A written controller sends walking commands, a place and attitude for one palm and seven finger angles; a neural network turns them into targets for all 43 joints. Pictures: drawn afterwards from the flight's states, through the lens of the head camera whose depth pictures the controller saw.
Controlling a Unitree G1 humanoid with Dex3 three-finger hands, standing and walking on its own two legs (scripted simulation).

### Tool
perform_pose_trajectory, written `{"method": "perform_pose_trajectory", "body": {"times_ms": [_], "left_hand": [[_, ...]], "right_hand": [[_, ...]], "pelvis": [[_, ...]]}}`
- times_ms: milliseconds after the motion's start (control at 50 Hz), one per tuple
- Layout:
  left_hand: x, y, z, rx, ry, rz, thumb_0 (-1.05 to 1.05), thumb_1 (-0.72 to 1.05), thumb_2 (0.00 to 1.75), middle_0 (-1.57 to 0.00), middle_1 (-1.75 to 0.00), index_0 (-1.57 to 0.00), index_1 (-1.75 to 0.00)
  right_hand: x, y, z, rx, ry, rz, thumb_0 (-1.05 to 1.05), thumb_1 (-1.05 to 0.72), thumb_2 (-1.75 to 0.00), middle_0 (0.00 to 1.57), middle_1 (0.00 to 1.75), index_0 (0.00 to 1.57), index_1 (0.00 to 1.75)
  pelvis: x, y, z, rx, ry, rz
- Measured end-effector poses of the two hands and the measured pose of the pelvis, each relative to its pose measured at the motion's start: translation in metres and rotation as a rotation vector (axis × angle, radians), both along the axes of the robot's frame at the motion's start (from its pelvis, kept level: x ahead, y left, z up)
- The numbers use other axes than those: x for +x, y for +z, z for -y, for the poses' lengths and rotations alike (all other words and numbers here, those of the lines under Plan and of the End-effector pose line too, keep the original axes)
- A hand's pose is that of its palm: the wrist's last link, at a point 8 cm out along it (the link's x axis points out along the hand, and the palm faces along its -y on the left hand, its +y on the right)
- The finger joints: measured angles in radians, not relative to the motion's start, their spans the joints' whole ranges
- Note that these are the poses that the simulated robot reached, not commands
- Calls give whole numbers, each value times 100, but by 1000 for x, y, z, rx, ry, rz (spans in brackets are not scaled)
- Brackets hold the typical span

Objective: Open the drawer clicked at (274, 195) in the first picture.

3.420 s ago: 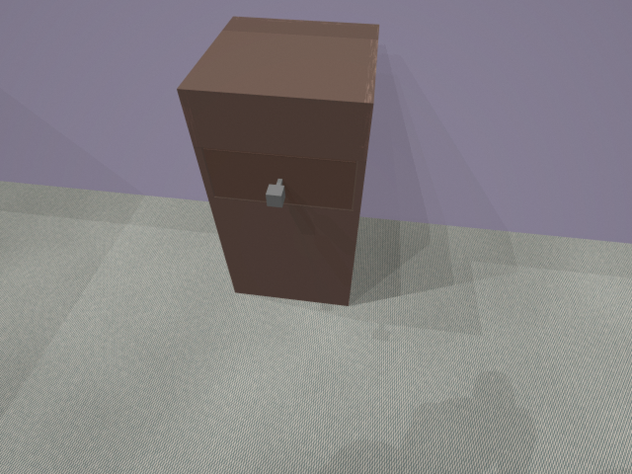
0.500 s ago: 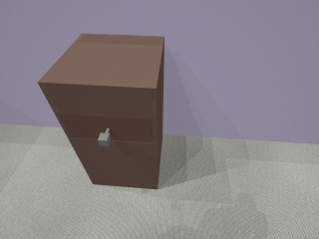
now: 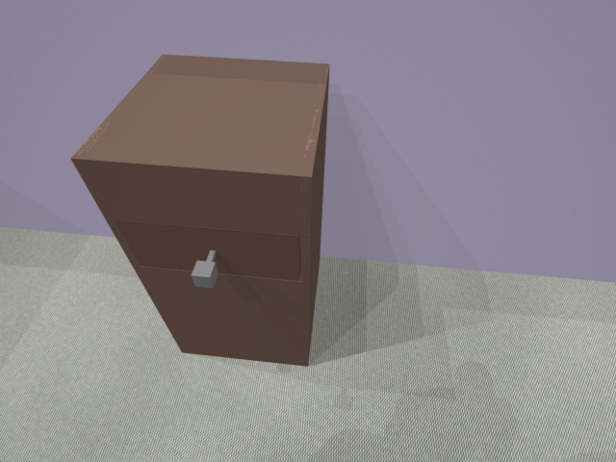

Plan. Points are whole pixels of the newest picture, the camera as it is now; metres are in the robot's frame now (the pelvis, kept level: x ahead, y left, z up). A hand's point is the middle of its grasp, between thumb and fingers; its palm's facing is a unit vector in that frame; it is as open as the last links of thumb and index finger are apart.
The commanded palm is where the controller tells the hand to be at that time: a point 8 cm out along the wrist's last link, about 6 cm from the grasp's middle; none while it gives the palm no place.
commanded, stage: look again from close up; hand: left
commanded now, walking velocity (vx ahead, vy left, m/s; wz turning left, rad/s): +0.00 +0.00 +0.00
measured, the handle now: (207, 266) +0.52 +0.26 -0.18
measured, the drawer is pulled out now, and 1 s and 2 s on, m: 0.00 0.00 0.00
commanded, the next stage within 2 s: raise the hand with hooked fingers in 0.22 s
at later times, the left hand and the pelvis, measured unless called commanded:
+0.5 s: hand (173, 422) +0.18 +0.20 -0.06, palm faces -0.07 -0.69 -0.72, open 7.5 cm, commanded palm +0.13 +0.21 -0.04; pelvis +0.01 +0.00 -0.01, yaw -1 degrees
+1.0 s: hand (148, 399) +0.20 +0.22 -0.02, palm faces +0.08 -0.08 -0.99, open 10.1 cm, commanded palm +0.17 +0.22 +0.02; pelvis -0.03 -0.02 -0.05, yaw +0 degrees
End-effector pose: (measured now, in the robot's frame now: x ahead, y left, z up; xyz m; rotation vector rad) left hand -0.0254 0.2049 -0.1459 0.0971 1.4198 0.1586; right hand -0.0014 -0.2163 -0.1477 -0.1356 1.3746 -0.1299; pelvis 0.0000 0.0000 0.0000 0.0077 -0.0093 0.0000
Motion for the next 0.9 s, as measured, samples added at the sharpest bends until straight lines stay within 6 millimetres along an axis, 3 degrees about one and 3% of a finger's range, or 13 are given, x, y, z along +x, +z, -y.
{"method": "perform_pose_trajectory", "body": {"times_ms": [160, 340, 380, 500, 560, 620, 680, 740, 820, 900], "left_hand": [[26, 1, -6, 18, -13, 29, 0, 91, 90, -20, -30, -20, -30], [40, 6, -14, 57, -18, 33, 0, 91, 90, -20, -30, -20, -30], [70, 25, -18, 113, -129, 174, 1, 91, 89, -20, -30, -20, -30], [193, 131, -22, 588, -526, 762, 1, 86, 87, -21, -34, -20, -33], [220, 158, -13, 856, -764, 897, 1, 81, 85, -21, -37, -20, -37], [215, 157, 3, 984, -929, 948, 0, 75, 83, -21, -40, -20, -40], [188, 142, 14, 1020, -1032, 944, 0, 68, 80, -21, -44, -21, -44], [159, 130, 11, 1065, -1084, 910, 0, 61, 77, -23, -49, -23, -49], [146, 132, -7, 1159, -1057, 906, 0, 51, 73, -25, -55, -25, -55], [164, 152, -21, 1243, -995, 951, 0, 41, 69, -26, -61, -26, -61]], "right_hand": [[27, 3, 9, -19, 6, 42, 1, -93, -90, 20, 30, 20, 30], [37, 2, 13, -14, 8, 26, 1, -92, -90, 20, 30, 20, 30], [48, 6, 16, -37, 10, 118, 1, -92, -90, 20, 30, 21, 30], [118, 16, 30, -68, 20, 505, 1, -91, -90, 20, 30, 21, 30], [158, 25, 37, -56, 47, 616, 1, -91, -90, 20, 30, 20, 30], [191, 37, 40, -38, 93, 693, 1, -91, -90, 20, 30, 20, 30], [217, 46, 39, -36, 168, 739, 1, -91, -90, 20, 30, 20, 30], [234, 47, 34, -46, 248, 754, 1, -91, -90, 20, 30, 20, 30], [242, 36, 20, -38, 304, 744, 1, -91, -90, 20, 30, 20, 30], [230, 21, 3, 5, 301, 708, 1, -91, -90, 20, 30, 20, 30]], "pelvis": [[11, 0, 2, 4, -2, -2], [22, 1, 5, 1, -2, -10], [22, 0, 4, 3, -21, -17], [11, -14, 5, 29, -15, -98], [4, -23, 8, 37, -46, -157], [-2, -34, 12, 47, -68, -193], [-8, -43, 16, 53, -67, -211], [-14, -52, 19, 51, -48, -220], [-22, -64, 22, 32, -11, -213], [-29, -67, 22, 11, 12, -186]]}}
